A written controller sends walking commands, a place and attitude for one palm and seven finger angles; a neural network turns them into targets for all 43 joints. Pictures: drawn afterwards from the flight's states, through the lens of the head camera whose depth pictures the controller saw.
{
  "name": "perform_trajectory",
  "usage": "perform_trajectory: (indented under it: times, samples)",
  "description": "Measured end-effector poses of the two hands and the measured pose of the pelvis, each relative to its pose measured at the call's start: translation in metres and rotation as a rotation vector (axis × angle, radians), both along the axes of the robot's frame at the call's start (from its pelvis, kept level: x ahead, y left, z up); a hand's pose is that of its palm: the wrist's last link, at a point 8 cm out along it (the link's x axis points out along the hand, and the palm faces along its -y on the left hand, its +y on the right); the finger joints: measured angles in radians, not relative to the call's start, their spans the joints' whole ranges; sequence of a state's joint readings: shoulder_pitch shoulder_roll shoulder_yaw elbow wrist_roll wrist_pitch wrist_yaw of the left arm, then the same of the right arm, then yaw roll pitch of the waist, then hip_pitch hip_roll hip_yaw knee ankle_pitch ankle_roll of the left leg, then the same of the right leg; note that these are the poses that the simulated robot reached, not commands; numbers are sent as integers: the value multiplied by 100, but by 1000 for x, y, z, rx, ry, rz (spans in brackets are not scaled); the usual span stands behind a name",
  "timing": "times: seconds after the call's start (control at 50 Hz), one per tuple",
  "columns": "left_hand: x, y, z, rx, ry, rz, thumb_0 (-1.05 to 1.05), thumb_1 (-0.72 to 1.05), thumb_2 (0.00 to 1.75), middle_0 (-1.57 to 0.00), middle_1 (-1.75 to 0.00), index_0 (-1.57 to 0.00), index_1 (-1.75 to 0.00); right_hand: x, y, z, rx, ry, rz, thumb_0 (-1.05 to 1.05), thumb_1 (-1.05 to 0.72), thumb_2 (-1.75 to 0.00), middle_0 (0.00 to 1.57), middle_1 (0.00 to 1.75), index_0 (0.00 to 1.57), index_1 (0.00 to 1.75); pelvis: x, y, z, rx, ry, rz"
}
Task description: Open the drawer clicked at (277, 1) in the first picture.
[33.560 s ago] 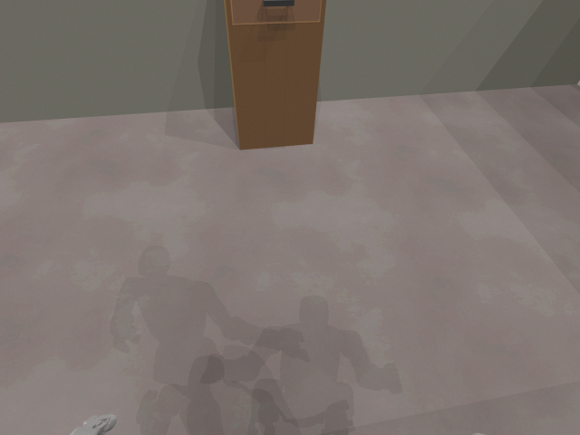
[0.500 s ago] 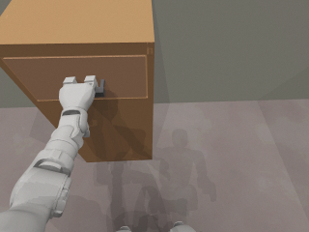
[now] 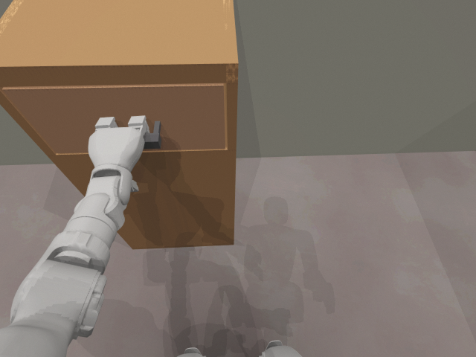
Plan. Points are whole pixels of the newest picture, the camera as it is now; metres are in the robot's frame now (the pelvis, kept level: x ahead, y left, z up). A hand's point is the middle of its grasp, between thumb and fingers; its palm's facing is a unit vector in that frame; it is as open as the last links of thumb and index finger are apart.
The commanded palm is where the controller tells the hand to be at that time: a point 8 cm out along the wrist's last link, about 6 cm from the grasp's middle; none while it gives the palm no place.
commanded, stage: close the thumb around the handle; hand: left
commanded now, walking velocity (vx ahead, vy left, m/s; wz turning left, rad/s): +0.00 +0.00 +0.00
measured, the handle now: (128, 134) +0.52 +0.19 +0.03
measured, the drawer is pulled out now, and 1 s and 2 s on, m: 0.00 0.02 0.10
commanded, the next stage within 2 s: pull the drawer open in 0.40 s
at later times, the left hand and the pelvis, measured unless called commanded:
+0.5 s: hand (127, 164) +0.46 +0.19 +0.01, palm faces -0.03 -0.01 -1.00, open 5.8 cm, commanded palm +0.43 +0.19 +0.06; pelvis +0.01 +0.00 +0.00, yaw +0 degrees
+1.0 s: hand (126, 174) +0.44 +0.19 +0.00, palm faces +0.00 -0.02 -1.00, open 5.8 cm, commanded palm +0.42 +0.19 +0.06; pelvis +0.02 +0.00 +0.01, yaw +1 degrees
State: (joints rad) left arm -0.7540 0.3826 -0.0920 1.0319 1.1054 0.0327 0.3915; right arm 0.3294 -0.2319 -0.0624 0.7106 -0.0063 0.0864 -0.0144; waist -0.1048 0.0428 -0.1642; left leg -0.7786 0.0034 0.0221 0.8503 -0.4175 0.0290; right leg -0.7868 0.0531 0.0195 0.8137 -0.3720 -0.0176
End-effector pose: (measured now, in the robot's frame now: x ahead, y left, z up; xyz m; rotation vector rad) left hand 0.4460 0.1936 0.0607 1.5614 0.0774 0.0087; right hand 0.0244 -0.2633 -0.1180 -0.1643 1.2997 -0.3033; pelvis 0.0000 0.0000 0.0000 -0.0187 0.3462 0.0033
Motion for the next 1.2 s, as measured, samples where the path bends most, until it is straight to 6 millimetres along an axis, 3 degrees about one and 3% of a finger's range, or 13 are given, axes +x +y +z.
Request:
perform_trajectory:
  times: [0.26,0.34,0.68,0.88,1.06,1.2]
  samples:
    - [-3,0,1,-5,-18,-20,0,58,76,-33,-130,-37,-130,9,5,-1,13,-10,14,1,-91,-90,20,30,20,30,3,2,0,-1,-3,3]
    - [-3,-1,0,-2,-26,-17,0,72,82,-34,-130,-37,-131,14,4,-1,14,-14,19,1,-91,-90,20,30,20,30,4,2,0,-2,-2,3]
    - [-5,-1,0,-11,-8,-11,0,74,78,-30,-131,-35,-132,21,2,4,11,-37,3,1,-91,-90,20,30,20,30,9,1,4,1,-12,-13]
    - [-25,0,-1,-32,-27,-20,1,75,78,-27,-133,-34,-130,43,4,8,27,-70,5,1,-91,-90,20,30,20,30,22,3,9,-1,-34,-16]
    - [-24,-1,-1,0,-35,-14,0,72,82,-31,-132,-35,-133,67,4,4,23,-98,75,1,-91,-90,20,30,20,30,14,-1,6,0,-34,17]
    - [-23,-3,1,6,-7,4,0,72,81,-31,-131,-36,-134,61,5,2,31,-116,67,1,-91,-90,20,30,20,30,6,-4,4,6,-37,12]
